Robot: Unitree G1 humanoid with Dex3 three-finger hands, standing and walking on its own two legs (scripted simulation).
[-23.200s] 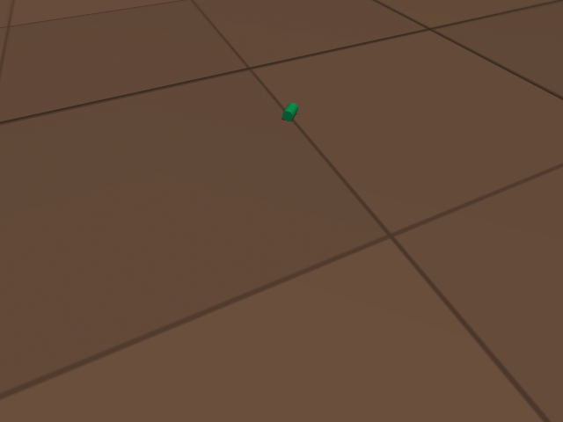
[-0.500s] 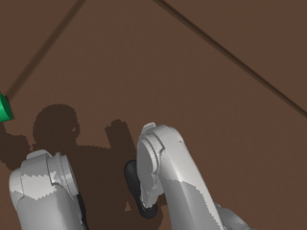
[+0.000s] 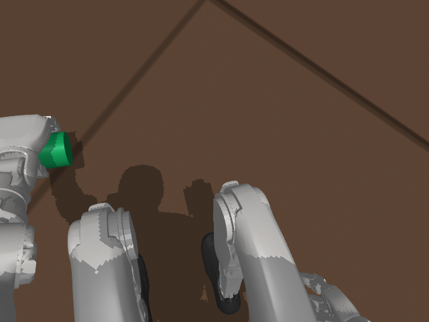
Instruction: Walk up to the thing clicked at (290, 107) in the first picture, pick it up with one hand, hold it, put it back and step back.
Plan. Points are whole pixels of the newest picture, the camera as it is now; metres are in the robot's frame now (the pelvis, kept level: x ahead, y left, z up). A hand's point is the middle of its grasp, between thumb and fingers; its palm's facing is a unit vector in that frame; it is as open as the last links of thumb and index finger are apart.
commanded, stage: settle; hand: left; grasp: from above
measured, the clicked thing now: (40, 151) +0.45 +0.29 -0.19
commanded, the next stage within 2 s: lift in 0.04 s
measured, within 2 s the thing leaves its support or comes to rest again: neither
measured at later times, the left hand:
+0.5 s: hand (5, 154) +0.42 +0.30 -0.08, palm faces -0.48 -0.05 -0.88, open 9.8 cm
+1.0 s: hand out of the picture +0.35 +0.30 +0.10, palm faces -0.43 -0.10 -0.90, open 9.8 cm
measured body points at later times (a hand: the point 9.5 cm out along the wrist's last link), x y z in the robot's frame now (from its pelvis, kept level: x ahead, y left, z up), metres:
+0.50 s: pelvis +0.00 +0.00 +0.05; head +0.20 +0.06 +0.45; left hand +0.44 +0.30 -0.03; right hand +0.07 -0.27 -0.06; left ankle +0.09 +0.12 -0.30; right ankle +0.11 -0.10 -0.30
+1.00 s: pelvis +0.01 +0.01 +0.20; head +0.15 +0.05 +0.63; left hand +0.37 +0.30 +0.15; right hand +0.15 -0.25 +0.08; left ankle +0.08 +0.12 -0.30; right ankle +0.11 -0.10 -0.30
